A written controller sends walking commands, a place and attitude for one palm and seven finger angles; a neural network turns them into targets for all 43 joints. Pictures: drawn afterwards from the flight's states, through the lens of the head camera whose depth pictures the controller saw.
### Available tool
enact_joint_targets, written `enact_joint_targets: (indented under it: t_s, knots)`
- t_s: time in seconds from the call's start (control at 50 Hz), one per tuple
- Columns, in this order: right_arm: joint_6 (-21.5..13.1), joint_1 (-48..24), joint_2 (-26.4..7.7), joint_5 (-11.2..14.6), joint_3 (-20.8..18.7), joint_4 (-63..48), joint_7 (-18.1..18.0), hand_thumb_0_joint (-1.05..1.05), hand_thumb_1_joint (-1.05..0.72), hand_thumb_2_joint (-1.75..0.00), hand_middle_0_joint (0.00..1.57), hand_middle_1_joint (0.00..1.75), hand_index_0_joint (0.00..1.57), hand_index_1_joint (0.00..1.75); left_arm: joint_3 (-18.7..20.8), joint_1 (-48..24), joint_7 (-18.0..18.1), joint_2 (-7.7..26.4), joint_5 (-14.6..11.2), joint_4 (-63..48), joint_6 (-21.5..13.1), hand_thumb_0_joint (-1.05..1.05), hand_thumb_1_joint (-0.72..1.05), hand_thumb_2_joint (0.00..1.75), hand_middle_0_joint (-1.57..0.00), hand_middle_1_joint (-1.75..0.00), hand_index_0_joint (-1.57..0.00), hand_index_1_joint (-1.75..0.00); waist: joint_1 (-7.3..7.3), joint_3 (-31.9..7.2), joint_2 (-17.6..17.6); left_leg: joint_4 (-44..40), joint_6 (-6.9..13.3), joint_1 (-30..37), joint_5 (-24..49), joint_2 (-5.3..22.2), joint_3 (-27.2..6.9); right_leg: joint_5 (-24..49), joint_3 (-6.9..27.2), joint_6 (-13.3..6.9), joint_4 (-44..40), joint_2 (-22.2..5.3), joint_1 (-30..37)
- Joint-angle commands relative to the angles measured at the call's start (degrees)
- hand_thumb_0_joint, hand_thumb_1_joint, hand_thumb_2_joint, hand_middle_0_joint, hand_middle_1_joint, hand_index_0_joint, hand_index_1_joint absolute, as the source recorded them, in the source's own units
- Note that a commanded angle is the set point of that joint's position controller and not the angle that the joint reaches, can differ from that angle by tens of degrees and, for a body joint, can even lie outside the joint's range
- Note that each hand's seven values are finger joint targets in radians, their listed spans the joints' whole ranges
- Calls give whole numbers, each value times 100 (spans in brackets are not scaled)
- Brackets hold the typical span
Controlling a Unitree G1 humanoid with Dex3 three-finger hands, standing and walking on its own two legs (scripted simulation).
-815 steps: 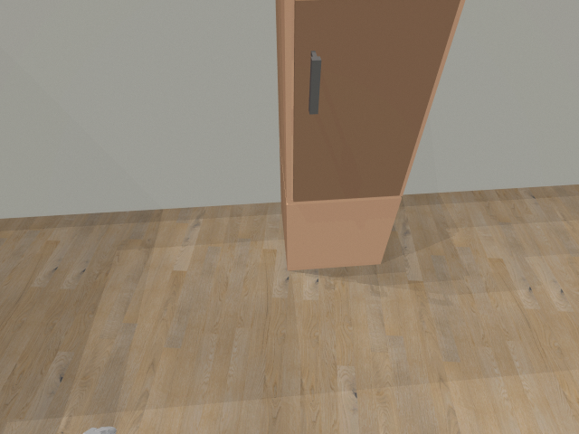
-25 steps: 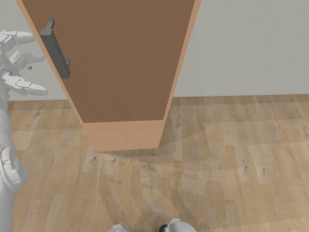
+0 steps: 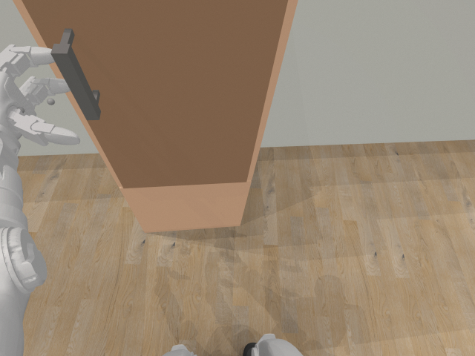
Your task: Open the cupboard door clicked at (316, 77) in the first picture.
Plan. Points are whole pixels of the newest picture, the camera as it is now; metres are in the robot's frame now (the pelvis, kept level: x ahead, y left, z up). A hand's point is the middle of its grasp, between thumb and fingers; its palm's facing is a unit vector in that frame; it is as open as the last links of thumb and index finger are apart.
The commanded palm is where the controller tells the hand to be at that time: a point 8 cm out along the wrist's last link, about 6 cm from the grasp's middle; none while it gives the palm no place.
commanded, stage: slide the fingers in behind the handle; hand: left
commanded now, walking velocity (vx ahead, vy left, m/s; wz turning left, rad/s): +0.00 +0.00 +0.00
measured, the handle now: (81, 77) +0.54 +0.23 +0.12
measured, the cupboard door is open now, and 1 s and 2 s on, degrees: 0 0 0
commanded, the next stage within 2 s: close the thumb around the handle in 1.24 s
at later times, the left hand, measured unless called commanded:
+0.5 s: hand (71, 101) +0.49 +0.23 +0.12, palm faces +0.01 -1.00 +0.00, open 14.0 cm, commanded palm +0.47 +0.27 +0.12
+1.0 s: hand (92, 101) +0.49 +0.20 +0.12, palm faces +0.03 -1.00 +0.00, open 14.0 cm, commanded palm +0.46 +0.25 +0.12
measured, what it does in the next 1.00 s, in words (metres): stands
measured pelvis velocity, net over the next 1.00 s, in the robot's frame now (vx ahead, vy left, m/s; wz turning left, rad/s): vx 0.00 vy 0.00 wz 0.00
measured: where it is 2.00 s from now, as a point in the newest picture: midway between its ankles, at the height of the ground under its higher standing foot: outside the picture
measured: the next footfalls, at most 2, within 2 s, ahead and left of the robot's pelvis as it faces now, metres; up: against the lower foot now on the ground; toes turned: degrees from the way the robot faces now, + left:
none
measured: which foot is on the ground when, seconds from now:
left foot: down 0.00-1.00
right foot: down 0.00-1.00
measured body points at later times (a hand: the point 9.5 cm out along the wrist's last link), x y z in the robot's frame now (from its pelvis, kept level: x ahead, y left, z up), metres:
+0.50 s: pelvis +0.00 +0.00 +0.00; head +0.10 +0.02 +0.44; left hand +0.48 +0.29 +0.12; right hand +0.02 -0.26 -0.11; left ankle -0.02 +0.09 -0.70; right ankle +0.01 -0.12 -0.70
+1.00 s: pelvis +0.00 +0.00 +0.00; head +0.08 +0.01 +0.44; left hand +0.48 +0.25 +0.12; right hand +0.02 -0.27 -0.11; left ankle -0.02 +0.09 -0.70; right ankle +0.01 -0.12 -0.70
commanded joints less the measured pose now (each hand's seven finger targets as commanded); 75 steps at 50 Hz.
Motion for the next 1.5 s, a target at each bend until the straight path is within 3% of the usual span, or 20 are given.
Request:
enact_joint_targets:
  t_s: [0.0,0.2,0.28,0.32,0.4,0.52,0.58,0.62,0.68,0.74,0.88,0.96,1.0,1.06,1.12,1.2,1.32,1.36,1.42,1.48]
  knots:
    - [-126,692,-1019,15,-399,-376,-50,0,-90,-90,20,30,20,30,253,-2486,122,1739,-128,-1261,-329,0,-50,30,-30,-120,-30,-120,45,-2321,774,-497,5,1444,2509,-86,-395,1980,265,-61,-223,126,1279]
    - [-209,681,-964,-3,-404,-299,-21,0,-90,-90,20,30,20,30,-67,-2599,317,1185,-84,-1174,-395,0,-50,30,-30,-120,-30,-120,-47,-2251,783,-499,-26,1611,2503,-70,-435,1853,227,-56,-208,127,1052]
    - [-210,703,-972,-20,-411,-367,0,0,-90,-90,20,30,20,30,137,-2424,422,1363,-71,-1283,-411,0,-50,30,-30,-120,-30,-120,71,-2422,630,-481,-11,1567,2668,-85,-423,2038,240,-75,-161,130,1295]
    - [-212,664,-934,-10,-414,-335,9,0,-90,-90,20,30,20,30,-105,-2641,437,1074,-67,-1363,-424,0,-50,30,-30,-120,-30,-120,-34,-2310,718,-480,-25,1624,2638,-75,-408,2028,238,-47,-185,123,1157]
    - [-234,671,-945,-16,-416,-327,7,0,-90,-90,20,30,20,30,20,-2599,501,1165,-66,-1260,-442,0,-50,30,-30,-120,-30,-120,13,-2329,645,-484,-19,1524,2513,-92,-403,1988,258,-59,-172,122,1251]
    - [-251,666,-892,-22,-446,-282,62,0,-90,-90,20,30,20,30,-285,-2554,572,631,-92,-1449,-452,0,-50,30,-30,-120,-30,-120,-12,-2408,821,-447,-73,1916,2913,-50,-462,2000,193,-63,-162,144,996]
    - [-256,672,-929,-31,-445,-285,54,0,-90,-90,20,30,20,30,-70,-2502,670,857,-108,-1406,-425,0,-50,30,-30,-120,-30,-120,60,-2293,602,-513,-43,1658,2685,-80,-439,1983,200,-82,-180,131,1212]
    - [-269,648,-879,-34,-455,-292,71,0,-90,-90,20,30,20,30,-239,-2577,734,632,-53,-1564,-443,0,-50,30,-30,-120,-30,-120,29,-2415,743,-492,-59,1838,2819,-74,-436,2024,203,-65,-167,128,1127]
    - [-278,674,-889,-49,-457,-279,81,0,-90,-90,20,30,20,30,-118,-2479,844,710,-47,-1419,-464,0,-50,30,-30,-120,-30,-120,34,-2257,416,-505,-27,1599,2671,-91,-411,2061,217,-68,-183,134,1277]
    - [-306,644,-861,-45,-450,-275,94,0,-90,-90,20,30,20,30,-325,-2666,873,496,19,-1476,-476,0,-50,30,-30,-120,-30,-120,4,-2273,693,-531,-60,1665,2570,-99,-418,1939,213,-67,-167,116,1155]
    - [-344,650,-855,-53,-456,-259,105,0,-90,-90,20,30,20,30,-205,-2523,995,524,8,-1492,-557,0,-50,30,-30,-120,-30,-120,72,-2428,619,-492,-44,1707,2772,-112,-398,2137,234,-76,-131,123,1307]
    - [-325,606,-862,-30,-453,-325,103,0,-90,-90,20,30,20,30,-83,-2212,1000,670,34,-1299,-475,0,-50,30,-30,-120,-30,-120,130,-2204,240,-559,5,1278,2376,-143,-279,2167,286,-53,-193,105,1588]
    - [-320,577,-859,-18,-437,-332,72,0,-90,-90,20,30,20,30,-137,-2422,964,741,73,-1418,-518,0,-50,30,-30,-120,-30,-120,90,-2199,395,-584,10,1282,2313,-149,-287,2151,304,-54,-188,91,1580]
    - [-361,550,-824,-15,-449,-309,71,0,-90,-90,20,30,20,30,-398,-2604,923,384,23,-1620,-617,0,-50,30,-30,-120,-30,-120,42,-2310,738,-561,-43,1703,2414,-125,-360,1970,263,-81,-197,109,1280]
    - [-399,598,-858,-21,-463,-219,59,0,-90,-90,20,30,20,30,-416,-2653,925,256,-77,-1417,-597,0,-50,30,-30,-120,-30,-120,-22,-2256,407,-583,-37,1677,2299,-115,-409,1846,239,-58,-233,118,1215]
    - [-420,581,-863,-25,-438,-180,51,0,-90,-90,20,30,20,30,-520,-2812,1011,288,69,-1263,-550,0,-50,30,-30,-120,-30,-120,-82,-2017,500,-610,-14,1454,1947,-146,-404,1607,261,-57,-252,87,1084]
    - [-483,625,-870,-49,-473,-126,74,0,-90,-90,20,30,20,30,-569,-2895,1031,140,27,-1428,-657,0,-50,30,-30,-120,-30,-120,-55,-2405,544,-543,-60,1833,2269,-118,-479,1697,226,-69,-201,101,1029]
    - [-495,597,-862,-49,-460,-120,81,0,-90,-90,20,30,20,30,-650,-2937,1020,63,20,-1406,-648,0,-39,35,-31,-121,-31,-121,-87,-2275,544,-550,-43,1730,2137,-132,-449,1660,245,-65,-229,105,1021]
    - [-479,606,-905,-35,-443,-116,44,0,-90,-90,20,30,20,30,-357,-2819,1001,477,30,-1171,-617,0,-22,42,-32,-123,-32,-123,-41,-2188,285,-565,5,1347,1922,-163,-382,1714,308,-57,-247,91,1306]
    - [-490,612,-880,-39,-429,-137,29,0,-90,-90,20,30,20,30,-524,-3051,959,334,64,-1289,-611,0,-5,49,-33,-125,-33,-125,-97,-2192,550,-570,1,1491,2001,-171,-411,1708,284,-78,-223,82,1180]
